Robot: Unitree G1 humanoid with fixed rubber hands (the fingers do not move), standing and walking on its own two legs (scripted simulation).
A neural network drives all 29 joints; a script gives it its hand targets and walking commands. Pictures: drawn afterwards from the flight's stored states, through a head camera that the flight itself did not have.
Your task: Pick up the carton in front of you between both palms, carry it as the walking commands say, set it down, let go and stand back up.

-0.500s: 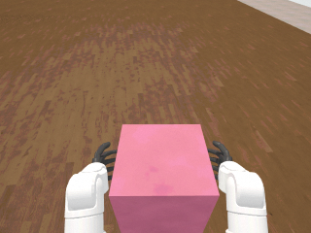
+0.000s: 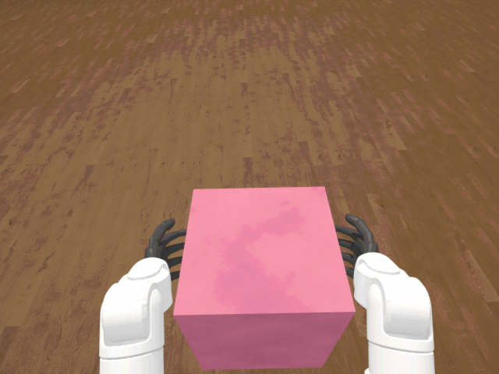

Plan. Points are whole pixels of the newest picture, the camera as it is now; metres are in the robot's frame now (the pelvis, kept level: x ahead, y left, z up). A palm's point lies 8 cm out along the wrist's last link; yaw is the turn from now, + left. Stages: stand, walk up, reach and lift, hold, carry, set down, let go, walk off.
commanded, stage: carry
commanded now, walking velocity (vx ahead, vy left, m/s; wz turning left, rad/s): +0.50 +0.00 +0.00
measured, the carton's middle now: (260, 282) +0.28 +0.01 +0.00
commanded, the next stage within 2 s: none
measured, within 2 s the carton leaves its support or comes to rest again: neither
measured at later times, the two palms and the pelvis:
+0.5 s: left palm (189, 130) +0.60 +0.16 +0.08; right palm (325, 132) +0.58 -0.13 +0.09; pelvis +0.33 +0.03 +0.00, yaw -3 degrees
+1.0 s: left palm (216, 62) +0.92 +0.14 +0.09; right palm (318, 62) +0.92 -0.16 +0.09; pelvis +0.66 -0.01 +0.00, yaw -1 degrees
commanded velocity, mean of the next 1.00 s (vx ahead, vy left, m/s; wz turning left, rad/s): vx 0.50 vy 0.00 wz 0.00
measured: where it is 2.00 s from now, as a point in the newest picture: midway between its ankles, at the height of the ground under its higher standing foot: (263, 235)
